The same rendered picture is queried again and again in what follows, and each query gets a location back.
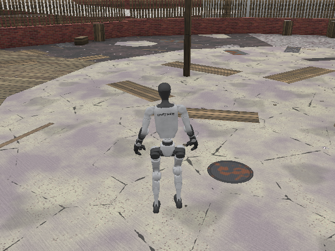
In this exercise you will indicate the humanoid robot torso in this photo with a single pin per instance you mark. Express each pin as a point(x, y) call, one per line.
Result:
point(166, 123)

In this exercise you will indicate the left robot forearm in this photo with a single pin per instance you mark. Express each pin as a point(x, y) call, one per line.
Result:
point(140, 138)

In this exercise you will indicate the robot left upper arm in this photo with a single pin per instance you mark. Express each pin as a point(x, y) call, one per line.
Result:
point(146, 120)

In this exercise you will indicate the right robot foot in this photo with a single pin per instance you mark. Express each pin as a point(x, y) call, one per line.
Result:
point(178, 203)

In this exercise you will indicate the left robot hand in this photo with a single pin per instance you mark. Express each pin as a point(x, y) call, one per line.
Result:
point(136, 148)

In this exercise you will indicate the robot right upper arm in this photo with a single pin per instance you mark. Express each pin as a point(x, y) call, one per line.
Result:
point(185, 118)

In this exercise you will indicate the right robot forearm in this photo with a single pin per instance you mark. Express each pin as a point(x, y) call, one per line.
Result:
point(191, 135)

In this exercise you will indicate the right robot hand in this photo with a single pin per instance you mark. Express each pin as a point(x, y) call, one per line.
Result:
point(192, 143)

